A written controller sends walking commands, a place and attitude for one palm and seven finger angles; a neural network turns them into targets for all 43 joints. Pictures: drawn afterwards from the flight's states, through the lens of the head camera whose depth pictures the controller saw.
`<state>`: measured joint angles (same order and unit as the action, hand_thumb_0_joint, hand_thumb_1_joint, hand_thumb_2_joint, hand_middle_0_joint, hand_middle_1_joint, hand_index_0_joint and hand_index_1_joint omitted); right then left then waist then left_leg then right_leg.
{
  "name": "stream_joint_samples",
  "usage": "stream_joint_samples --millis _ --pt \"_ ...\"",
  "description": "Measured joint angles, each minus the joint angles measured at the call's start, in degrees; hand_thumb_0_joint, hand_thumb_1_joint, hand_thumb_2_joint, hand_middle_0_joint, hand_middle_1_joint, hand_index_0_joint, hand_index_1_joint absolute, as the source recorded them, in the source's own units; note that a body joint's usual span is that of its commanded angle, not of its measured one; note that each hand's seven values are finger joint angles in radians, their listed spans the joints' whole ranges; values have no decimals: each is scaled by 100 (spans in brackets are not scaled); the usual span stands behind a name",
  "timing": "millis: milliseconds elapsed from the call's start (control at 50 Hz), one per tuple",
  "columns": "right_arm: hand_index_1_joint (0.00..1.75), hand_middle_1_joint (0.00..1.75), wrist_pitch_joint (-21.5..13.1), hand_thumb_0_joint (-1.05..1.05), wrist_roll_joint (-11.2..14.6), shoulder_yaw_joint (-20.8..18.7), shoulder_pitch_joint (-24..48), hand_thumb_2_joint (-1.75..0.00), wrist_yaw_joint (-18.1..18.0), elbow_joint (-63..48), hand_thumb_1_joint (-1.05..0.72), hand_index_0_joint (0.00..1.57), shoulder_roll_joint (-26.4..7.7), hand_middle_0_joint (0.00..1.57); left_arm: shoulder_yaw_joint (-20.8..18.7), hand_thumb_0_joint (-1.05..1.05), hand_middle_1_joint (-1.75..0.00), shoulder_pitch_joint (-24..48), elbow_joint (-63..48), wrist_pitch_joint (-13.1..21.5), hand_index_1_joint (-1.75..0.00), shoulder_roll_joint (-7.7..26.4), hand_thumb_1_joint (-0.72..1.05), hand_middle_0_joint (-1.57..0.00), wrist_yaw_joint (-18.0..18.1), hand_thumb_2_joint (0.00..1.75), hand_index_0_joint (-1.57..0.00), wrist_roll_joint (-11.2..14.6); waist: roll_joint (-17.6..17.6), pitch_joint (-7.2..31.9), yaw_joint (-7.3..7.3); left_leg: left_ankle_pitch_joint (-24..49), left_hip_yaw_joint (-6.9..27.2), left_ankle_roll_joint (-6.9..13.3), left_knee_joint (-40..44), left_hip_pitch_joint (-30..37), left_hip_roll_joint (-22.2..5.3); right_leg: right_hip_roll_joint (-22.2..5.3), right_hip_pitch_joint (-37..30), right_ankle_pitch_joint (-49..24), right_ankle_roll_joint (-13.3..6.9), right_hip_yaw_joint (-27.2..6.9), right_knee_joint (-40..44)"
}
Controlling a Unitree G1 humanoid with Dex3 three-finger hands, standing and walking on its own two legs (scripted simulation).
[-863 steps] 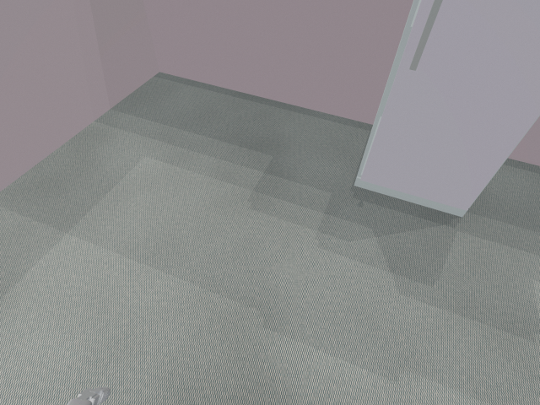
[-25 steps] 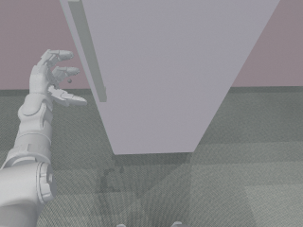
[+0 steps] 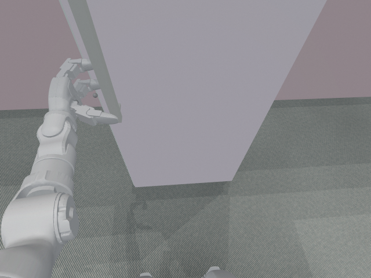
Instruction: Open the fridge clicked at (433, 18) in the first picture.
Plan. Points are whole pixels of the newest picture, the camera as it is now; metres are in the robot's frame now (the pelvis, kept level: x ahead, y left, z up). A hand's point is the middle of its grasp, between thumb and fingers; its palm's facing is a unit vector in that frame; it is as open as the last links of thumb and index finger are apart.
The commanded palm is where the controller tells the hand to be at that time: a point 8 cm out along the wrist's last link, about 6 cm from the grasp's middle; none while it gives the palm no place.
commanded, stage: feel for the door with the fingertips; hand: left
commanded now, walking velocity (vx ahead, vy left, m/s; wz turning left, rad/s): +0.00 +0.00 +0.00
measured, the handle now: (103, 67) +0.54 +0.16 +0.13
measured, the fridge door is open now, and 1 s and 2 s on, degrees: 0 0 0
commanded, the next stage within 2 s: slide the fingers in behind the handle in 0.34 s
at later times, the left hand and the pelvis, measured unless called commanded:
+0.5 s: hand (90, 87) +0.50 +0.19 +0.11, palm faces +0.03 -1.00 +0.01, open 13.5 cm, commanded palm +0.48 +0.23 +0.11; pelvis +0.01 +0.00 +0.00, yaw +1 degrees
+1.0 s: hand (108, 91) +0.49 +0.15 +0.11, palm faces +0.03 -1.00 +0.00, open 13.9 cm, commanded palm +0.46 +0.21 +0.11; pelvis +0.01 +0.00 +0.00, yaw +0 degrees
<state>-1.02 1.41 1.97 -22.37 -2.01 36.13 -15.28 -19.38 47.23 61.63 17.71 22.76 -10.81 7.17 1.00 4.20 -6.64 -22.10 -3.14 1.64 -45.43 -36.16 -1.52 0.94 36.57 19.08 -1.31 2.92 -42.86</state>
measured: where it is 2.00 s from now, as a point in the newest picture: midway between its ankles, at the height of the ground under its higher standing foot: outside the picture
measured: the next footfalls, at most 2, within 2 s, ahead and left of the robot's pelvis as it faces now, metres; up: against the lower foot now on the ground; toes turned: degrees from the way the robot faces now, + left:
none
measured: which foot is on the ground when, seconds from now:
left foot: down 0.00-1.00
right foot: down 0.00-1.00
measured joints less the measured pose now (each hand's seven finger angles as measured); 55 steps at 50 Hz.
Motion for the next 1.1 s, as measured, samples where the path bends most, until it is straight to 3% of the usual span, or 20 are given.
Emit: stream_joint_samples --millis 200,340,480,780,920,1020,1100 --pt "30 30 16 1 1 35 -22 -90 -32 34 -90 20 -9 20 -42 -2 -120 334 419 -65 -120 295 -50 -30 -106 30 -30 -36 8 -49 -51 -5 62 -22 -24 -100 -12 13 68 12 -24 58 4" --pt "30 30 23 1 -19 2 -83 -90 -31 86 -90 20 -62 20 -93 -2 -120 441 475 58 -121 334 -50 -30 -243 30 -31 24 -9 3 -59 -39 69 -26 -52 -192 -24 25 153 36 -23 62 -6" --pt "30 30 69 1 -43 -20 -134 -90 -14 70 -90 20 -81 20 -38 -2 -123 617 557 -31 -126 385 -50 -36 -260 30 -37 -16 -2 19 -65 -47 131 -22 -109 -306 -1 3 227 53 -19 122 -33" --pt "30 30 88 1 -70 -18 -136 -90 84 49 -90 20 -16 20 282 -2 -122 531 413 -52 -124 155 -50 -32 -11 30 -32 -26 60 53 -24 -66 137 0 -174 -358 32 -31 271 75 3 123 -97" --pt "30 30 93 1 -65 -28 -101 -90 116 29 -90 20 18 20 196 -2 -121 147 88 19 -121 -259 -50 -30 172 30 -31 4 69 114 -6 -102 36 2 -89 -144 8 -3 122 96 12 20 -63" --pt "30 30 103 1 -67 -32 -33 -90 127 -28 -90 20 58 20 135 -2 -120 49 -44 71 -121 -312 -50 -30 393 30 -31 -159 58 86 -21 -106 -2 -10 -48 -37 -6 14 53 109 -2 -20 -65" --pt "30 30 116 1 -46 -45 -28 -90 123 -52 -90 20 68 20 148 -2 -120 -56 -163 56 -121 -295 -50 -30 417 30 -31 -130 71 85 21 -85 -14 -28 19 49 -16 28 -19 96 -18 -32 -20"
